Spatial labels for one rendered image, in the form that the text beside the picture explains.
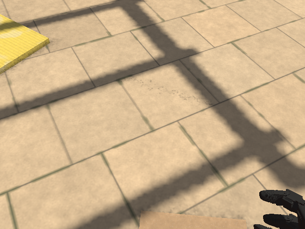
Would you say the right robot hand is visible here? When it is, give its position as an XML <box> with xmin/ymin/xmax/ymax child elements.
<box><xmin>254</xmin><ymin>189</ymin><xmax>305</xmax><ymax>229</ymax></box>

